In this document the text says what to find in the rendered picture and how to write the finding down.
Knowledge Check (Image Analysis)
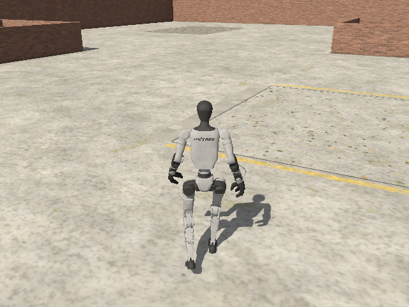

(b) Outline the robot right hand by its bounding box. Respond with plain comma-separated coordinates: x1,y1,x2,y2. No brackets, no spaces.
231,181,245,197

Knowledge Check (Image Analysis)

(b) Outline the robot right upper arm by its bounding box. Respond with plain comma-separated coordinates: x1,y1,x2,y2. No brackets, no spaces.
218,129,236,164

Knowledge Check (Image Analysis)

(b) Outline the robot left hand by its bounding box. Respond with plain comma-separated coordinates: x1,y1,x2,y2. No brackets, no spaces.
168,172,183,184

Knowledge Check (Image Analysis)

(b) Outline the robot left forearm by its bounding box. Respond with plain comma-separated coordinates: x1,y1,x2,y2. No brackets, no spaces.
169,153,180,175

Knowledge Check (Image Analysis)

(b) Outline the robot right forearm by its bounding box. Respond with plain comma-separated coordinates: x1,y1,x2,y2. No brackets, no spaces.
229,154,243,184

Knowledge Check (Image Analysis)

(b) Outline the robot right shin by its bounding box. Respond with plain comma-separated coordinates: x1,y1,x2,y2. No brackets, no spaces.
210,205,221,245

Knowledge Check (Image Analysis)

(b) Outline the robot left thigh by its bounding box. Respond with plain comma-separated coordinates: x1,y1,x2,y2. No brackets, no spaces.
182,180,196,228

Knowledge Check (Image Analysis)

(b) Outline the robot left upper arm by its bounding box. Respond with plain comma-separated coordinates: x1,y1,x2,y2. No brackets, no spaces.
174,129,191,163

